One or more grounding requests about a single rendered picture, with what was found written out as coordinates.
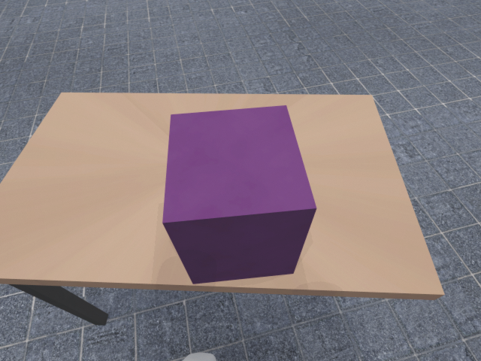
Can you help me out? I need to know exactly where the table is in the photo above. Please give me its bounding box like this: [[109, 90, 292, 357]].
[[0, 93, 445, 326]]

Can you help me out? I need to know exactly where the carton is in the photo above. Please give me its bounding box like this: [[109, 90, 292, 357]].
[[162, 105, 316, 284]]

